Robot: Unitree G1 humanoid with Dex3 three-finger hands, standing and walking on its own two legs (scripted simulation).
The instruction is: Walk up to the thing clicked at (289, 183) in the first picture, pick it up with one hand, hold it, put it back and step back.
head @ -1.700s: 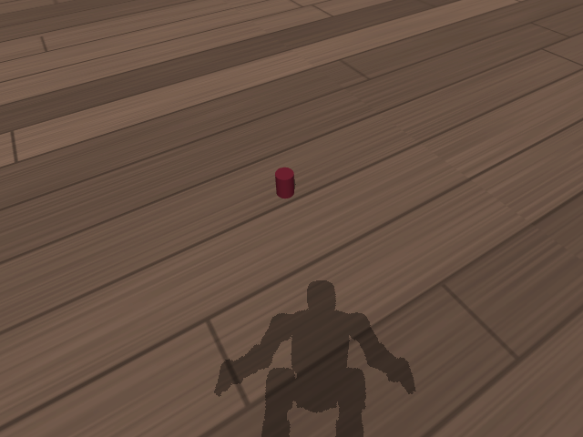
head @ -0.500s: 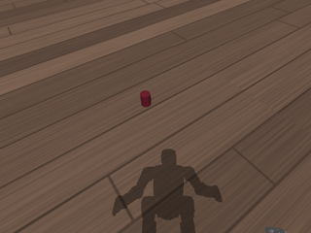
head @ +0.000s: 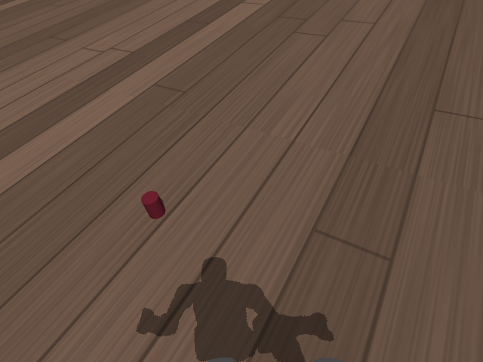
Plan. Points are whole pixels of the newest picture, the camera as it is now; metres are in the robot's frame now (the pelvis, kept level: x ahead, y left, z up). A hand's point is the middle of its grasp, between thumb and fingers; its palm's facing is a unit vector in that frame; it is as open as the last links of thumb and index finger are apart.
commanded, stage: walk up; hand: left
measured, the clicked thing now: (153, 205) +1.03 +0.51 -0.68
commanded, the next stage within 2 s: none
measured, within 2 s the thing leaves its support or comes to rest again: neither
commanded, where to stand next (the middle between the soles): +0.65 +0.75 m, yaw -64 degrees
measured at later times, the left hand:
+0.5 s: hand (54, 263) +0.39 +0.46 -0.11, palm faces -0.42 -0.74 -0.53, open 7.4 cm
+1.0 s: hand (11, 224) +0.53 +0.64 -0.12, palm faces -0.47 -0.61 -0.63, open 7.4 cm
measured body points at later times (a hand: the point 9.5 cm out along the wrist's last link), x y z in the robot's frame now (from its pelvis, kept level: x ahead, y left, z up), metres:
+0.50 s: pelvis +0.15 +0.23 +0.02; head +0.19 +0.21 +0.47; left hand +0.41 +0.50 -0.07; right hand -0.02 -0.06 -0.09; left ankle +0.19 +0.29 -0.71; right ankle +0.15 +0.12 -0.64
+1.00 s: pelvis +0.31 +0.39 -0.02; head +0.32 +0.34 +0.42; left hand +0.55 +0.67 -0.08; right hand +0.26 +0.01 -0.11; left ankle +0.44 +0.53 -0.70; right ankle +0.21 +0.16 -0.71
